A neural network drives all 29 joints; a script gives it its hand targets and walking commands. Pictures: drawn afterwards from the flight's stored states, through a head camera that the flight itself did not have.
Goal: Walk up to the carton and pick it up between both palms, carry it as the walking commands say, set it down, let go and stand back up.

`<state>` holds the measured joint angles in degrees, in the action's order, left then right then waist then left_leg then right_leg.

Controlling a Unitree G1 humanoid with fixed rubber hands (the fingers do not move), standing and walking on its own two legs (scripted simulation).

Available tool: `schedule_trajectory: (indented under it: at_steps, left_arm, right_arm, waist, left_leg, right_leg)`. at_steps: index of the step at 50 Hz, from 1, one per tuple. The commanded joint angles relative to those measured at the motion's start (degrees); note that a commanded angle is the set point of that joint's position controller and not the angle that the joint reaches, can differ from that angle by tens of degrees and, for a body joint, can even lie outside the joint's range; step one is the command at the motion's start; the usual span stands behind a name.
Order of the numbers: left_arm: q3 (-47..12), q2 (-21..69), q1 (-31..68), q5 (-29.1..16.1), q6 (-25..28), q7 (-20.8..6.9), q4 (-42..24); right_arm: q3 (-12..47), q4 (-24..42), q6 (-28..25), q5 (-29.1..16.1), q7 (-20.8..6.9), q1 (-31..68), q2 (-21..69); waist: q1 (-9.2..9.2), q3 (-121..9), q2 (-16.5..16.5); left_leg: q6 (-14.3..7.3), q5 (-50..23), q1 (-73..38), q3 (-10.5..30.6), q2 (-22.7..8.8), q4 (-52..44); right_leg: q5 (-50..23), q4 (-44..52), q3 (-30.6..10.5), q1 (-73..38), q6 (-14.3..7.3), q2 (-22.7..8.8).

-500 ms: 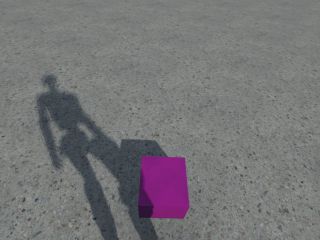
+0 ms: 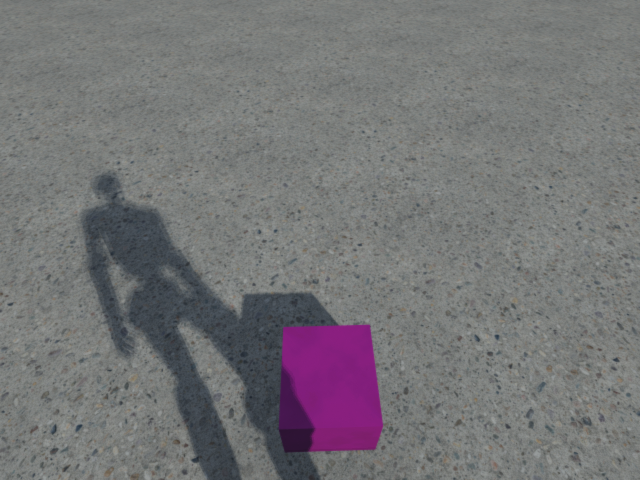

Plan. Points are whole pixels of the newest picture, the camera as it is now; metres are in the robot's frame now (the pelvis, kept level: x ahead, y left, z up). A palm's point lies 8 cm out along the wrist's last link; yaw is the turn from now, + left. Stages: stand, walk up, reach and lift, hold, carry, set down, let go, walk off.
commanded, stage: walk up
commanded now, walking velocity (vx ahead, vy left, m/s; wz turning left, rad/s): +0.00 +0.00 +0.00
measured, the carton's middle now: (328, 387) +0.52 +0.01 -0.68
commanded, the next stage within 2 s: none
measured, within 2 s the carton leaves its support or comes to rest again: neither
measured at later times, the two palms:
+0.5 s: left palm out of the picture -0.01 +0.19 -0.15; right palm out of the picture -0.02 -0.23 -0.15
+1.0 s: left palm out of the picture -0.05 +0.24 -0.15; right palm out of the picture +0.15 -0.21 -0.14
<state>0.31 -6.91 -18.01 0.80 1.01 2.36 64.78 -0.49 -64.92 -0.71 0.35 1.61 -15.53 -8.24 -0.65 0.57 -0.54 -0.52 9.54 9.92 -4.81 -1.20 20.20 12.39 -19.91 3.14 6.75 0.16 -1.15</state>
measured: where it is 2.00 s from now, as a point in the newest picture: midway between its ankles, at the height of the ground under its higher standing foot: outside the picture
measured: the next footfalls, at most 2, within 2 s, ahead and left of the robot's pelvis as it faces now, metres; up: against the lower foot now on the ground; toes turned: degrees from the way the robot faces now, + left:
left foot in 0.96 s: +0.16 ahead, +0.15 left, +0.00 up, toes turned +9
right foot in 1.42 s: +0.09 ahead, -0.14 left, +0.00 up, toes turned +2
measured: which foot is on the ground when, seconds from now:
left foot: down 0.00-0.68, up 0.70-0.94, down 0.96-1.00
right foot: down 0.00-0.98, up 1.00-1.00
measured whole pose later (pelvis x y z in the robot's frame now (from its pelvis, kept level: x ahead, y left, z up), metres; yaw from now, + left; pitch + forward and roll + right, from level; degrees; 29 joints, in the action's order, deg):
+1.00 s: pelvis +0.08 +0.03 -0.01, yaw +1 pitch -1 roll +0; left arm 1.4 -8.8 -27.4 0.5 1.6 2.6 67.0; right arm -2.2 -59.8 -2.1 0.8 1.3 -10.3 -11.1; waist 2.7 3.8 0.8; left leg 0.3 9.4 16.6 -7.1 -3.7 28.4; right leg 21.2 -24.2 3.2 1.5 2.9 -3.7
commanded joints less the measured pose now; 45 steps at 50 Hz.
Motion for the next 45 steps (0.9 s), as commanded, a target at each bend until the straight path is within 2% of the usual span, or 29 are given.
schedule_trajectory:
  at_steps: [1,33,34,35,36,37,38,39,40,42,44,45]
  left_arm:
    - [0.62,-4.23,-4.15,-0.04,0.32,0.15,-0.41]
    - [0.60,-4.01,-5.74,-0.23,0.71,0.35,0.69]
    - [1.91,-5.58,-5.15,0.06,0.96,0.24,-0.25]
    - [2.97,-8.61,-10.82,0.49,0.91,-0.53,0.32]
    - [3.46,-11.26,-14.57,0.78,0.47,-0.64,1.32]
    - [3.10,-10.57,-15.82,0.55,0.42,-0.40,2.02]
    - [2.69,-9.26,-14.88,0.08,0.78,-0.08,1.78]
    - [2.54,-8.79,-12.87,0.01,1.33,0.00,1.32]
    - [2.31,-8.06,-10.53,0.15,1.77,-0.04,0.82]
    - [1.91,-7.66,-7.92,0.39,2.39,-0.24,-0.48]
    - [1.88,-8.28,-9.16,0.50,2.33,-0.29,-0.70]
    - [1.84,-8.27,-10.35,0.71,2.04,-0.18,-0.79]
  right_arm:
    - [-0.49,0.39,-0.25,0.01,0.22,-3.48,-3.71]
    - [-0.66,-1.46,-0.06,0.25,0.95,-6.86,-2.21]
    - [-1.51,-2.45,-0.16,-0.01,0.76,-7.24,-4.15]
    - [-2.40,-2.10,0.11,0.26,-0.04,-6.75,-5.02]
    - [-2.20,0.55,0.99,0.67,-0.59,-1.82,-3.99]
    - [-2.26,3.40,1.17,1.26,-0.91,3.94,-2.45]
    - [-2.10,4.32,0.80,1.49,-1.28,5.26,-2.23]
    - [-2.38,4.13,0.08,1.72,-1.55,3.63,-2.89]
    - [-2.66,4.09,-0.56,1.69,-1.82,1.83,-3.14]
    - [-2.29,4.84,-1.12,1.11,-2.30,0.97,-2.43]
    - [-1.67,6.89,-0.87,0.67,-2.44,3.54,-2.18]
    - [-1.29,7.09,-0.71,0.49,-2.18,4.19,-2.42]
  waist:
    - [-0.04,3.14,0.84]
    - [0.35,3.89,0.78]
    - [-0.08,3.46,-0.26]
    - [2.87,1.20,3.46]
    - [5.94,8.39,8.88]
    - [7.88,14.40,11.67]
    - [6.92,15.60,7.58]
    - [5.28,14.27,4.60]
    - [3.87,12.11,4.56]
    - [2.17,10.07,7.26]
    - [2.04,9.84,9.99]
    - [1.63,8.45,10.08]
  left_leg:
    - [-0.11,-3.84,-0.01,5.83,-5.84,-3.33]
    - [1.11,-5.82,-1.26,3.29,-6.98,-1.26]
    - [1.00,-1.32,-0.96,2.32,-6.09,0.85]
    - [0.67,21.36,6.95,0.13,-3.46,7.85]
    - [1.80,23.46,20.43,-2.52,-1.57,17.39]
    - [2.72,20.72,28.37,0.06,-4.29,27.25]
    - [3.19,17.37,30.38,2.26,-5.99,31.98]
    - [3.42,14.66,29.41,2.80,-6.15,32.65]
    - [3.72,12.57,26.03,2.72,-5.95,31.25]
    - [4.27,9.90,16.85,0.51,-4.15,24.70]
    - [3.95,8.97,11.19,-2.07,-2.88,17.78]
    - [3.31,5.65,7.79,-3.23,-1.63,13.84]
  right_leg:
    - [-4.64,4.29,-5.72,3.22,-1.59,-5.57]
    - [-9.65,2.92,-5.72,2.83,-2.68,-5.60]
    - [-6.30,2.01,-4.50,2.16,-1.11,-6.29]
    - [27.75,4.88,-11.09,-2.26,-3.27,-8.97]
    - [41.47,12.77,-21.63,-4.57,-6.43,-16.02]
    - [41.07,18.90,-29.32,-2.41,-9.50,-22.90]
    - [35.41,20.05,-28.26,-1.38,-9.59,-24.11]
    - [28.55,18.78,-24.19,-2.34,-8.69,-22.41]
    - [21.81,16.83,-18.86,-2.36,-7.65,-19.35]
    - [11.19,14.13,-10.02,1.72,-6.47,-14.02]
    - [3.95,12.54,-6.03,3.53,-6.66,-11.74]
    - [-4.25,10.02,-5.45,3.14,-6.87,-10.64]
